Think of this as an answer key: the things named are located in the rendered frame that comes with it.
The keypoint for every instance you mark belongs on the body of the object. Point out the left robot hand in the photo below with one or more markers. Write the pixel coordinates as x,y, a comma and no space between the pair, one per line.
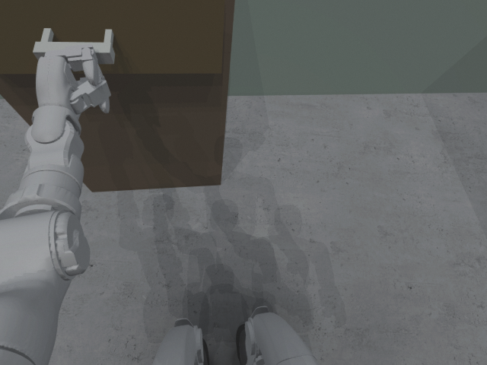
56,85

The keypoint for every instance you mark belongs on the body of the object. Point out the robot left forearm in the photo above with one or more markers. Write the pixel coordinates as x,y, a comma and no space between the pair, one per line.
54,175

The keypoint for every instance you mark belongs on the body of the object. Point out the robot left thigh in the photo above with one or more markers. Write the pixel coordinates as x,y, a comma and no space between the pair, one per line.
182,345

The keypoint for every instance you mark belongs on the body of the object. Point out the cabinet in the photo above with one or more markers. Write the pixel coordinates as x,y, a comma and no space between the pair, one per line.
162,130

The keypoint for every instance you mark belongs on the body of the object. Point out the handle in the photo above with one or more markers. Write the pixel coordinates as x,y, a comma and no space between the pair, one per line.
104,51

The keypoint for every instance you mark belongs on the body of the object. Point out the left robot upper arm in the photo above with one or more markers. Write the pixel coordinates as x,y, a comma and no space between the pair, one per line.
40,254

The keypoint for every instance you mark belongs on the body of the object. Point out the drawer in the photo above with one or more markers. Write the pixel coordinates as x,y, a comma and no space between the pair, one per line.
149,36

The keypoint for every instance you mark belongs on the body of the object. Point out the right robot shin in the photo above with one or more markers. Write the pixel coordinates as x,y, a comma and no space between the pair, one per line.
250,359

